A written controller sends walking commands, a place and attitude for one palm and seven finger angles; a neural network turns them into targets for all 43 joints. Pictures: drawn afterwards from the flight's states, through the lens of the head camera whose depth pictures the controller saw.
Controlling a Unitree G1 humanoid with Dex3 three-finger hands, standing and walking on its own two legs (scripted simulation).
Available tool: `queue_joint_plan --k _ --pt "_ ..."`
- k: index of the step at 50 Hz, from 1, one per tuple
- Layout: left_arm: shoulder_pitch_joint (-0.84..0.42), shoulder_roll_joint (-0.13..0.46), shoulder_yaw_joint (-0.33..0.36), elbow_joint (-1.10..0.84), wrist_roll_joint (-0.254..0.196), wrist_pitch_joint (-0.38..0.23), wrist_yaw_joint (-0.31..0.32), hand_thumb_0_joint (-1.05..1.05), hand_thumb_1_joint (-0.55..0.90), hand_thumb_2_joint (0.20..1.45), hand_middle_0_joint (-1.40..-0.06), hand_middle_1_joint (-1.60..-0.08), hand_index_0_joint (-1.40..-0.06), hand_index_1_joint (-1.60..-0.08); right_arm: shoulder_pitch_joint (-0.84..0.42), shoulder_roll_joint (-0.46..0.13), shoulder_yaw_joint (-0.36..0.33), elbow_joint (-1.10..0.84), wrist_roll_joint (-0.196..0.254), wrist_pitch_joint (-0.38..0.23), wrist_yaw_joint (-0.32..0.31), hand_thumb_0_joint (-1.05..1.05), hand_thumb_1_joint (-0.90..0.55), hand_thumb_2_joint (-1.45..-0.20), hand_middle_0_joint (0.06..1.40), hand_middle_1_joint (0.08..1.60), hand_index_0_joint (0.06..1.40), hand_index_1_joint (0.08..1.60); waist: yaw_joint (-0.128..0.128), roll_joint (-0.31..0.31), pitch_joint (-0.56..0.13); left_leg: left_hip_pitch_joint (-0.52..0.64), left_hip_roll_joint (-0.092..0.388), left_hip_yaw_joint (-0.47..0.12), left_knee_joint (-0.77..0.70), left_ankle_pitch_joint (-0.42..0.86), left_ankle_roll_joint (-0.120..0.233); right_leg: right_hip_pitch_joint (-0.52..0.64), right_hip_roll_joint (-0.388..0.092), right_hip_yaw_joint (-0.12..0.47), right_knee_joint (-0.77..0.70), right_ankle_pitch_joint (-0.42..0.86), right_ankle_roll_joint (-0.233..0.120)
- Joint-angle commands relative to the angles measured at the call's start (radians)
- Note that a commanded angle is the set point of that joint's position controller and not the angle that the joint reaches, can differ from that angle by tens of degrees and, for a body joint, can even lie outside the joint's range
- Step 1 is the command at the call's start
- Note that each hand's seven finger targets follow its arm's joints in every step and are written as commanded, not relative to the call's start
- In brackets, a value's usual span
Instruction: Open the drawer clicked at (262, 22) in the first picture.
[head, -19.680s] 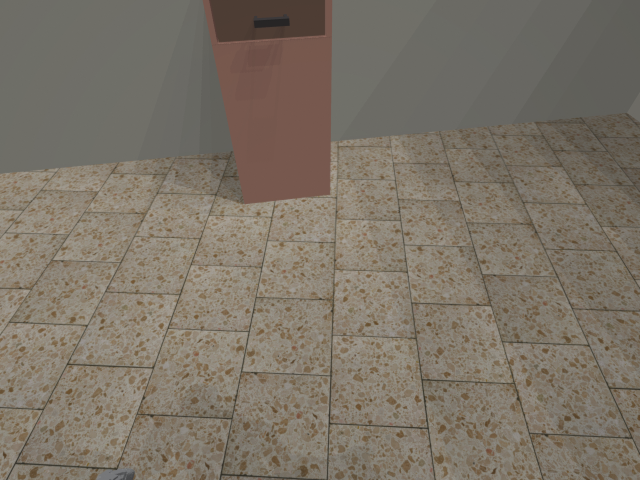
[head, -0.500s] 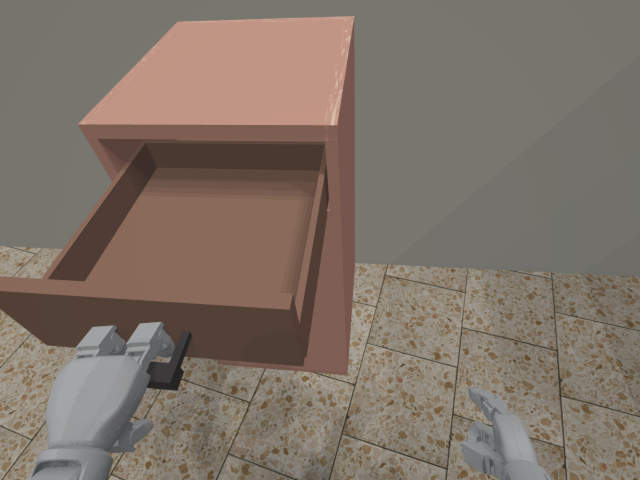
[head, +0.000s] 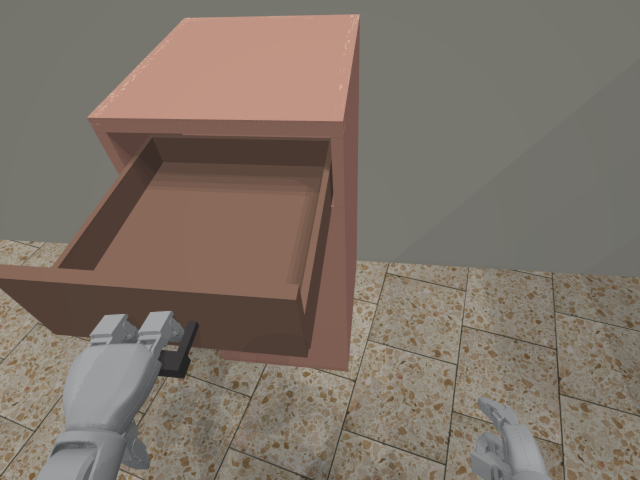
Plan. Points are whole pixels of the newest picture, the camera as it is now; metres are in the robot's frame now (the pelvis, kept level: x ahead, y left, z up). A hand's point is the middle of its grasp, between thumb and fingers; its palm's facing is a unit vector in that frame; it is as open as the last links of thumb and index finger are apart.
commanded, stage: lift the hand off the handle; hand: left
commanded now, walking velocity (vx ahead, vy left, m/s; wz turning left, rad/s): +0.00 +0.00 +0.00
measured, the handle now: (145, 343) +0.24 +0.25 +0.06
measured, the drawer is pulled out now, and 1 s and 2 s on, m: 0.30 0.30 0.30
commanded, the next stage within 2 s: draw the hand back to the body in 1.30 s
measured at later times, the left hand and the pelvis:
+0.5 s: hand (109, 364) +0.20 +0.26 +0.10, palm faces +0.07 -0.05 -1.00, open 13.5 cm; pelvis +0.00 +0.00 +0.01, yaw +1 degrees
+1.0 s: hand (81, 318) +0.21 +0.25 +0.17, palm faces +0.13 -0.03 -0.99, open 13.8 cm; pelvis +0.00 +0.00 +0.02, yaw +1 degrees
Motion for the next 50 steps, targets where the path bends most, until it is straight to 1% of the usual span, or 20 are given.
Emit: queue_joint_plan --k 1,3,7,9,15,17,18,19,24,31,34,36,38,40,42,43,45,46,47,50 --pt "-0.131 0.192 0.140 -0.210 -0.011 0.007 0.039 0.000 -0.500 0.300 -0.300 -1.200 -0.300 -1.200 -0.151 -0.097 -0.028 -0.166 0.006 -0.055 -0.006 0.000 -0.900 -0.900 0.200 0.300 0.200 0.300 -0.001 -0.041 -0.154 0.003 -0.047 0.028 -0.110 0.184 0.025 0.120 0.037 -0.026 -0.130 0.094 -0.036" --pt "-0.144 0.188 0.131 -0.257 -0.017 0.007 0.038 0.000 -0.500 0.300 -0.300 -1.200 -0.300 -1.200 -0.153 -0.093 -0.026 -0.168 0.007 -0.056 -0.004 0.000 -0.900 -0.900 0.200 0.300 0.200 0.300 0.001 -0.002 -0.171 0.020 -0.047 0.026 -0.114 0.204 0.026 0.133 0.035 -0.033 -0.122 0.110 -0.039" --pt "-0.154 0.213 0.149 -0.288 -0.034 0.017 0.022 0.000 -0.500 0.300 -0.300 -1.200 -0.300 -1.200 -0.164 -0.091 -0.016 -0.171 0.008 -0.056 -0.009 0.000 -0.900 -0.900 0.200 0.300 0.200 0.300 -0.001 -0.034 -0.153 0.028 -0.044 0.023 -0.128 0.202 0.031 0.145 0.031 -0.037 -0.140 0.097 -0.031" --pt "-0.139 0.220 0.160 -0.273 -0.048 0.027 0.005 0.000 -0.500 0.300 -0.300 -1.200 -0.300 -1.200 -0.172 -0.090 -0.016 -0.168 0.012 -0.054 -0.013 0.000 -0.900 -0.900 0.200 0.300 0.200 0.300 0.005 -0.033 -0.122 0.025 -0.047 0.025 -0.142 0.198 0.033 0.162 0.031 -0.034 -0.156 0.110 -0.030" --pt "-0.115 0.242 0.180 -0.354 -0.079 0.040 -0.050 0.000 -0.500 0.300 -0.300 -1.200 -0.300 -1.200 -0.176 -0.098 -0.009 -0.177 0.020 -0.045 -0.006 0.000 -0.900 -0.900 0.200 0.300 0.200 0.300 0.012 -0.010 -0.132 0.063 -0.039 0.023 -0.181 0.260 0.029 0.220 0.027 -0.042 -0.179 0.158 -0.027" --pt "-0.127 0.218 0.147 -0.361 -0.088 0.051 -0.072 0.000 -0.500 0.300 -0.300 -1.200 -0.300 -1.200 -0.184 -0.097 -0.001 -0.179 0.020 -0.043 -0.003 0.000 -0.900 -0.900 0.200 0.300 0.200 0.300 0.001 -0.021 -0.096 0.070 -0.038 0.025 -0.189 0.249 0.031 0.212 0.023 -0.045 -0.194 0.139 -0.022" --pt "-0.131 0.246 0.175 -0.352 -0.097 0.056 -0.083 0.000 -0.500 0.300 -0.300 -1.200 -0.300 -1.200 -0.179 -0.103 -0.006 -0.173 0.024 -0.039 -0.004 0.000 -0.900 -0.900 0.200 0.300 0.200 0.300 0.005 -0.032 -0.090 0.066 -0.036 0.022 -0.202 0.241 0.031 0.224 0.025 -0.045 -0.205 0.134 -0.023" --pt "-0.129 0.234 0.154 -0.340 -0.096 0.063 -0.100 0.000 -0.500 0.300 -0.300 -1.200 -0.300 -1.200 -0.187 -0.103 -0.001 -0.175 0.022 -0.036 -0.005 0.000 -0.900 -0.900 0.200 0.300 0.200 0.300 0.005 -0.035 -0.068 0.067 -0.039 0.026 -0.208 0.221 0.033 0.221 0.025 -0.045 -0.216 0.117 -0.021" --pt "-0.198 0.262 0.154 -0.408 -0.106 0.058 -0.151 0.000 -0.500 0.300 -0.300 -1.200 -0.300 -1.200 -0.184 -0.107 0.003 -0.185 0.023 -0.033 -0.008 0.000 -0.900 -0.900 0.200 0.300 0.200 0.300 0.008 -0.014 -0.099 0.118 -0.039 0.026 -0.230 0.251 0.037 0.260 0.022 -0.051 -0.241 0.135 -0.018" --pt "-0.239 0.326 0.221 -0.483 -0.131 0.044 -0.181 0.000 -0.500 0.300 -0.300 -1.200 -0.300 -1.200 -0.198 -0.114 0.010 -0.189 0.028 -0.038 -0.009 0.000 -0.900 -0.900 0.200 0.300 0.200 0.300 0.021 0.024 -0.130 0.176 -0.031 0.016 -0.251 0.332 0.029 0.323 0.023 -0.041 -0.271 0.210 -0.021" --pt "-0.202 0.289 0.190 -0.490 -0.147 0.054 -0.197 0.000 -0.500 0.300 -0.300 -1.200 -0.300 -1.200 -0.191 -0.111 0.008 -0.183 0.030 -0.031 0.000 0.000 -0.900 -0.900 0.200 0.300 0.200 0.300 0.020 0.012 -0.096 0.169 -0.030 0.022 -0.271 0.361 0.025 0.329 0.019 -0.060 -0.274 0.233 -0.018" --pt "-0.217 0.324 0.225 -0.498 -0.156 0.068 -0.209 0.000 -0.500 0.300 -0.300 -1.200 -0.300 -1.200 -0.213 -0.114 0.015 -0.189 0.037 -0.033 0.002 0.000 -0.900 -0.900 0.200 0.300 0.200 0.300 0.019 -0.001 -0.091 0.179 -0.024 0.015 -0.278 0.345 0.026 0.333 0.026 -0.052 -0.291 0.213 -0.017" --pt "-0.226 0.306 0.203 -0.454 -0.157 0.086 -0.229 0.000 -0.500 0.300 -0.300 -1.200 -0.300 -1.200 -0.198 -0.109 0.014 -0.170 0.039 -0.022 0.008 0.000 -0.900 -0.900 0.200 0.300 0.200 0.300 0.020 -0.014 -0.061 0.160 -0.027 0.021 -0.302 0.330 0.026 0.341 0.020 -0.061 -0.297 0.195 -0.019" --pt "-0.240 0.342 0.221 -0.467 -0.153 0.109 -0.251 0.000 -0.500 0.300 -0.300 -1.200 -0.300 -1.200 -0.204 -0.115 0.018 -0.182 0.042 -0.014 0.010 0.000 -0.900 -0.900 0.200 0.300 0.200 0.300 0.031 -0.013 -0.081 0.167 -0.030 0.027 -0.313 0.332 0.027 0.365 0.018 -0.060 -0.300 0.204 -0.017" --pt "-0.254 0.325 0.201 -0.469 -0.163 0.126 -0.281 0.000 -0.500 0.300 -0.300 -1.200 -0.300 -1.200 -0.210 -0.109 0.030 -0.189 0.045 -0.019 0.017 0.000 -0.900 -0.900 0.200 0.300 0.200 0.300 0.029 -0.025 -0.086 0.171 -0.030 0.029 -0.317 0.340 0.031 0.381 0.014 -0.065 -0.300 0.205 -0.016" --pt "-0.263 0.345 0.215 -0.459 -0.177 0.132 -0.293 0.000 -0.500 0.300 -0.300 -1.200 -0.300 -1.200 -0.207 -0.116 0.023 -0.176 0.051 -0.010 0.016 0.000 -0.900 -0.900 0.200 0.300 0.200 0.300 0.019 -0.010 -0.058 0.168 -0.028 0.029 -0.328 0.333 0.029 0.377 0.019 -0.061 -0.313 0.207 -0.016" --pt "-0.274 0.366 0.224 -0.504 -0.181 0.137 -0.316 0.000 -0.500 0.300 -0.300 -1.200 -0.300 -1.200 -0.216 -0.123 0.026 -0.195 0.051 -0.009 0.016 0.000 -0.900 -0.900 0.200 0.300 0.200 0.300 0.030 0.004 -0.085 0.177 -0.031 0.031 -0.331 0.350 0.030 0.398 0.017 -0.061 -0.311 0.227 -0.014" --pt "-0.266 0.362 0.232 -0.533 -0.191 0.141 -0.326 0.000 -0.500 0.300 -0.300 -1.200 -0.300 -1.200 -0.239 -0.122 0.030 -0.211 0.058 -0.017 0.019 0.000 -0.900 -0.900 0.200 0.300 0.200 0.300 0.032 0.007 -0.092 0.187 -0.024 0.021 -0.327 0.351 0.029 0.396 0.027 -0.056 -0.316 0.221 -0.015" --pt "-0.282 0.329 0.193 -0.542 -0.194 0.133 -0.336 0.000 -0.500 0.300 -0.300 -1.200 -0.300 -1.200 -0.220 -0.114 0.036 -0.209 0.051 -0.022 0.023 0.000 -0.900 -0.900 0.200 0.300 0.200 0.300 0.026 -0.009 -0.101 0.186 -0.028 0.030 -0.330 0.358 0.032 0.402 0.015 -0.071 -0.308 0.219 -0.013" --pt "-0.274 0.389 0.249 -0.567 -0.209 0.128 -0.343 0.000 -0.500 0.300 -0.300 -1.200 -0.300 -1.200 -0.211 -0.128 0.029 -0.210 0.052 -0.020 0.020 0.000 -0.900 -0.900 0.200 0.300 0.200 0.300 0.031 -0.008 -0.082 0.184 -0.027 0.031 -0.332 0.362 0.031 0.403 0.017 -0.068 -0.320 0.242 -0.009"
